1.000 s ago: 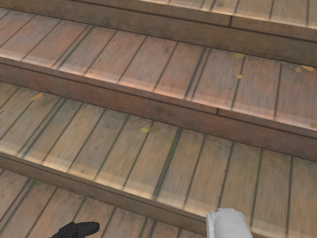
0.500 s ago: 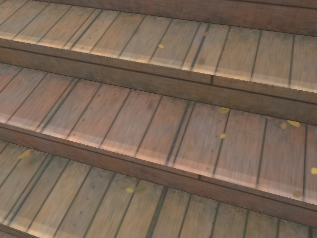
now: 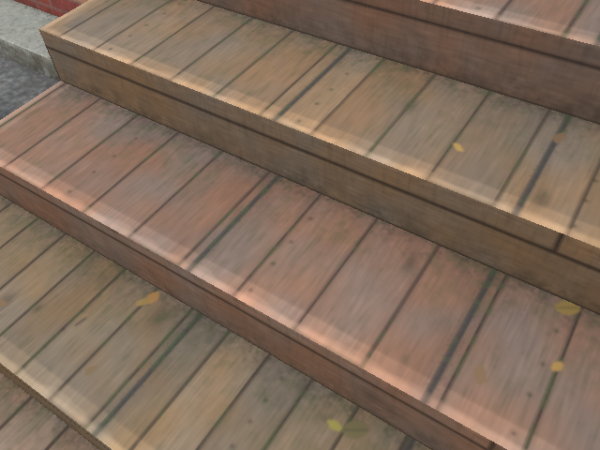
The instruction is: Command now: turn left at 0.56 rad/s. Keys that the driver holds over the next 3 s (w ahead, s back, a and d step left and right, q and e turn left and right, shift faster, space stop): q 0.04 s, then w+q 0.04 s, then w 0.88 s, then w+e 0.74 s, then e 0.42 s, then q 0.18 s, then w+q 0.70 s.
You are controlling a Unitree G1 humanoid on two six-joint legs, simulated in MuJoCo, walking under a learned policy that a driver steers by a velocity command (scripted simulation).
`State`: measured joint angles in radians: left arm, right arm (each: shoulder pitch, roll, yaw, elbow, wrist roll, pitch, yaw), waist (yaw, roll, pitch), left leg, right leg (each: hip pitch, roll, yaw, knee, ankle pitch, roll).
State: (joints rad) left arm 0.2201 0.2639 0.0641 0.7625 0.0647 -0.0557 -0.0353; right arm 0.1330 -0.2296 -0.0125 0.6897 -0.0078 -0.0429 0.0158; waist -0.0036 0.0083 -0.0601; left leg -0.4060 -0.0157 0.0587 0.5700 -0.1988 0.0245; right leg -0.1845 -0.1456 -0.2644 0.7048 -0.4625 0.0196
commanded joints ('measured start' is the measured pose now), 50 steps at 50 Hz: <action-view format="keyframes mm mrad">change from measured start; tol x64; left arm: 1 -30 32 6 -170 -35 -29 -8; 50 507 -40 -40 294 87 -19 -113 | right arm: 1 417 -295 -110 16 -30 -13 -29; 39 -272 -45 1 -101 12 17 42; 50 509 -46 -49 237 -66 23 -15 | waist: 1 -176 162 -346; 50 -118 229 -277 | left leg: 1 802 414 -601 -128 1074 510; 8 71 249 -418 -346 -341 248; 18 -318 250 -223 -513 -83 175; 22 173 213 -156 136 828 162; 26 -861 -129 -432 1141 192 99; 43 -495 -11 76 324 57 55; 50 1018 237 -224 37 1068 337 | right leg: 1 -520 237 192 783 -286 103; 12 -1296 129 332 1616 -1 -143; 21 -535 223 222 504 -245 -113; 24 119 -74 1589 -358 -395 -333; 39 21 -41 462 -601 530 -170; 47 282 -25 337 -68 1516 -155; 50 -473 189 285 968 39 -67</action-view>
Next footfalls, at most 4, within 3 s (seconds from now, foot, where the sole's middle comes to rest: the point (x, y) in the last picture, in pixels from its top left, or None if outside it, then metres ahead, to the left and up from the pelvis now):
0.42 right None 0.21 -0.16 -0.60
1.00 left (291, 436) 0.48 0.07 -0.60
1.34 right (380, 297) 0.68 -0.11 -0.44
1.80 left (272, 218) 0.89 0.11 -0.44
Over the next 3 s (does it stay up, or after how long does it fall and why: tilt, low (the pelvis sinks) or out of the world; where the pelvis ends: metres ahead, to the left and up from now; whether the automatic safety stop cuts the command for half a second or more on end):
stays up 1.17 -0.06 0.48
